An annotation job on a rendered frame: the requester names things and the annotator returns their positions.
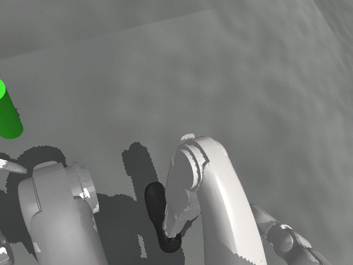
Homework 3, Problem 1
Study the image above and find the can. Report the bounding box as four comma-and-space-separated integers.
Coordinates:
0, 80, 23, 139

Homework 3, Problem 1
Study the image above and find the right robot hand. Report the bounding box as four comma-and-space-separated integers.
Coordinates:
250, 204, 280, 243

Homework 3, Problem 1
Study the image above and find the right robot arm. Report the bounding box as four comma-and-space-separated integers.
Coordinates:
266, 222, 332, 265

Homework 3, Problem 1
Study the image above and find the left robot hand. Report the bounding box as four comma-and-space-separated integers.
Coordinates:
0, 159, 28, 174

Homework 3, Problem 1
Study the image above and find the right robot foot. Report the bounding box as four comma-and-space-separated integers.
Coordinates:
145, 182, 181, 253

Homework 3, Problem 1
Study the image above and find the left robot arm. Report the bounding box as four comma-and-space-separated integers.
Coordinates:
0, 230, 15, 265

